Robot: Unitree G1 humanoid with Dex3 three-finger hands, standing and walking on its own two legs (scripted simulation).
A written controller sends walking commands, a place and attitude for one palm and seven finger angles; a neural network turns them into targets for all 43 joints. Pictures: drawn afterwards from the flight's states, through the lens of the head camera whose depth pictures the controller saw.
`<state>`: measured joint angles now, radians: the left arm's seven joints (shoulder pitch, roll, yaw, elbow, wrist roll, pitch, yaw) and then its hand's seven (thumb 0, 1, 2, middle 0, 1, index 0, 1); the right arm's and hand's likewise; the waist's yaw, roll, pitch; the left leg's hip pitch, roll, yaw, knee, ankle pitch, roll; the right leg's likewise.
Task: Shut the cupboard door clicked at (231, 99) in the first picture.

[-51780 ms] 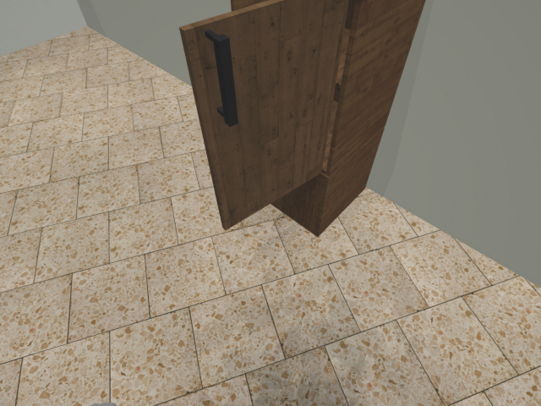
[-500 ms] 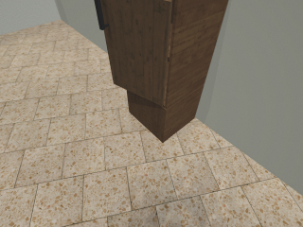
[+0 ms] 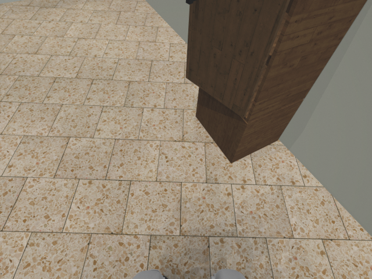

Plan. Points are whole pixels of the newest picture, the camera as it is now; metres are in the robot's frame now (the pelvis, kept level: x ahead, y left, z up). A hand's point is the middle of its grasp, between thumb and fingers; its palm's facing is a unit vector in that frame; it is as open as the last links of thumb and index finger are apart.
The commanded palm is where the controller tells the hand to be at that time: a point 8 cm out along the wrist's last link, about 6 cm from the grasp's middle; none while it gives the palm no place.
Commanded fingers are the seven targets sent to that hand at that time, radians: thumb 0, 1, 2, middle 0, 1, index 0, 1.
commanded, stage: walk to a spot facing it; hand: left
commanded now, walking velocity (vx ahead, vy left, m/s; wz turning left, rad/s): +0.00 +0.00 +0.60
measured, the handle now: out of the picture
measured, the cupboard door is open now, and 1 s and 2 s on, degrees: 15 15 15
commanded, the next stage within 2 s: none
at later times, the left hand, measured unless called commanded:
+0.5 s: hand out of the picture +0.00 +0.17 -0.16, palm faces +0.31 -0.91 -0.27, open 7.4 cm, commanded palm none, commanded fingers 0.00 0.90 0.90 -0.20 -0.30 -0.20 -0.30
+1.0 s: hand out of the picture +0.02 +0.16 -0.13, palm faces +0.62 -0.73 -0.28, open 7.4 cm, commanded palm none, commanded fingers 0.00 0.90 0.90 -0.20 -0.30 -0.20 -0.30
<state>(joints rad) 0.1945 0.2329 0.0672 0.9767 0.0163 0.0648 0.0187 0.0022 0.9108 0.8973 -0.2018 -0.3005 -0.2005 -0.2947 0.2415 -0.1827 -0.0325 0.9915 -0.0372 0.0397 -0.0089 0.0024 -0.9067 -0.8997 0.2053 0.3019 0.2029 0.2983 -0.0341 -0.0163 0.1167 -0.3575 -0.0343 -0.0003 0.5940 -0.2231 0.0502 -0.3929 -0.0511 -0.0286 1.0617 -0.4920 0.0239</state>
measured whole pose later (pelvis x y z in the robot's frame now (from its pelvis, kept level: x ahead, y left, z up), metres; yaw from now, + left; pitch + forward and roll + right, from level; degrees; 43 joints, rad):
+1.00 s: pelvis +0.10 -0.03 +0.01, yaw +39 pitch +1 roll +2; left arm 0.29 0.19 0.05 0.91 0.03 -0.04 0.00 0.00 0.91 0.90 -0.20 -0.30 -0.20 -0.29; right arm 0.23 -0.25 -0.07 0.95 -0.04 0.04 0.04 0.01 -0.91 -0.90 0.20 0.30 0.20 0.30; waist -0.02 0.03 0.04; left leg -0.55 0.02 -0.01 1.20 -0.32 -0.01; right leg -0.21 -0.09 -0.17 0.48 -0.28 -0.01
